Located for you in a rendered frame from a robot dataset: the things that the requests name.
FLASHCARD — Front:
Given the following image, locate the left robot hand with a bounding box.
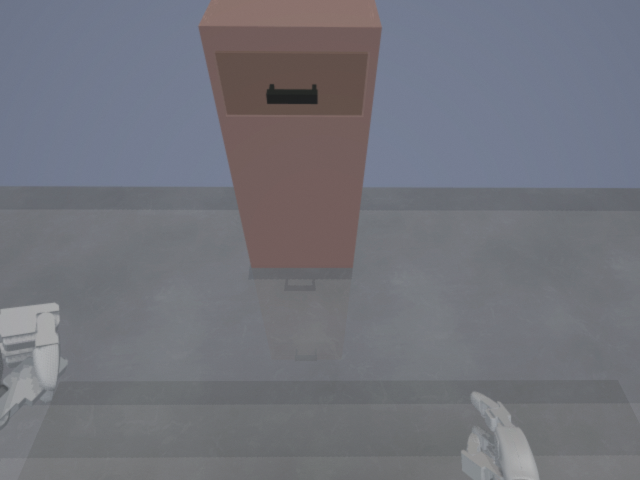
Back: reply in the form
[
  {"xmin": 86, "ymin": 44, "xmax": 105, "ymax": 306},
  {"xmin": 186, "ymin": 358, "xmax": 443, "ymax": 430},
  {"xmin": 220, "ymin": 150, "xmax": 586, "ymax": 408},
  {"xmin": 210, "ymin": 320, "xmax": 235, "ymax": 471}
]
[{"xmin": 0, "ymin": 303, "xmax": 68, "ymax": 430}]

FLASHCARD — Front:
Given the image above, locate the cabinet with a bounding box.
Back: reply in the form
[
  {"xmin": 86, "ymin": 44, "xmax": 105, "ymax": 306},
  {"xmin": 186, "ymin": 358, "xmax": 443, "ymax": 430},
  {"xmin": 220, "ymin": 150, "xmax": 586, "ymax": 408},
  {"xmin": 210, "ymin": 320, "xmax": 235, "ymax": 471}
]
[{"xmin": 198, "ymin": 0, "xmax": 382, "ymax": 268}]

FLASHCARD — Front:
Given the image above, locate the right robot hand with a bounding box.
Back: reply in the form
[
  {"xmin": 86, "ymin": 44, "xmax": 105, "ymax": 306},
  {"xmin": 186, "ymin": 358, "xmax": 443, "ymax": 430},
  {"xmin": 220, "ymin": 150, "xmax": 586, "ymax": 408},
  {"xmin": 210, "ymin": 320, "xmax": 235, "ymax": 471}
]
[{"xmin": 461, "ymin": 391, "xmax": 540, "ymax": 480}]

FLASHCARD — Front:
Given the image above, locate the drawer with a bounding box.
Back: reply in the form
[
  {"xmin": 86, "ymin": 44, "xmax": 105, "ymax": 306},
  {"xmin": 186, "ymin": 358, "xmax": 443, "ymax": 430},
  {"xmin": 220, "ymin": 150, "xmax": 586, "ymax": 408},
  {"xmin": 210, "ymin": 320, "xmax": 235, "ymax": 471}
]
[{"xmin": 215, "ymin": 51, "xmax": 368, "ymax": 115}]

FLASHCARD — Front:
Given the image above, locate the handle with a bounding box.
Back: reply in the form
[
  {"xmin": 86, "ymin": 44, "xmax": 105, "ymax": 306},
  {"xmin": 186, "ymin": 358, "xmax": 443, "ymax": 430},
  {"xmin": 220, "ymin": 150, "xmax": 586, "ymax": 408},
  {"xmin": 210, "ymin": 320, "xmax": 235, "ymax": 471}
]
[{"xmin": 266, "ymin": 84, "xmax": 318, "ymax": 104}]

